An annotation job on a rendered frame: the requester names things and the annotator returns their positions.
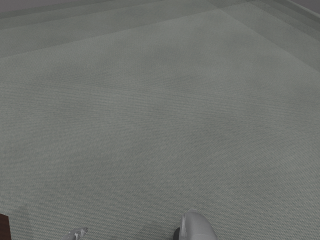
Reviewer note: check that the table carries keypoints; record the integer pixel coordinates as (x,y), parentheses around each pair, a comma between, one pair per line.
(5,233)

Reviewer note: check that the robot right thigh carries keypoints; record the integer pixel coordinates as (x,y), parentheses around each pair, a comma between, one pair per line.
(194,226)

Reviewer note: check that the robot left hand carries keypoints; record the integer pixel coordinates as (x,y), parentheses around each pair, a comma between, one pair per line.
(75,234)

